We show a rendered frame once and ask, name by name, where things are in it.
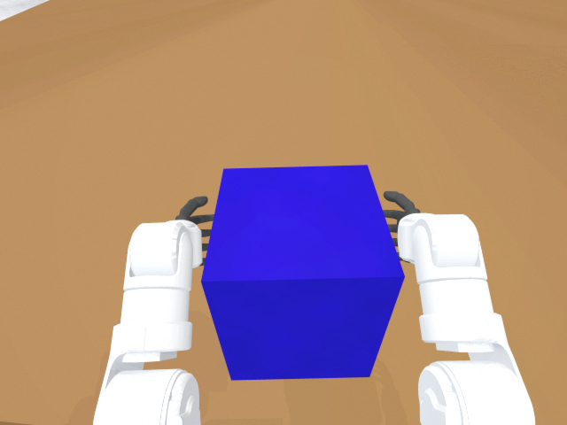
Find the carton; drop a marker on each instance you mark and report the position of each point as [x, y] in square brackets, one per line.
[301, 273]

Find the right robot hand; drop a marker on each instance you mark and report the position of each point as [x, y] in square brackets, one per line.
[406, 205]

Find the left robot hand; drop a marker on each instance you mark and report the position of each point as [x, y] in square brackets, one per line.
[189, 209]

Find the left robot forearm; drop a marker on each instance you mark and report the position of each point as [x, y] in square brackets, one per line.
[155, 309]

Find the right robot forearm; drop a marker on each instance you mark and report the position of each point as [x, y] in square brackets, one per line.
[457, 308]

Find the robot left upper arm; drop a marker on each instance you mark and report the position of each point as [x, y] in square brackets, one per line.
[150, 397]

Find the robot right upper arm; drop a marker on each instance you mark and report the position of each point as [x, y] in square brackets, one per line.
[472, 392]

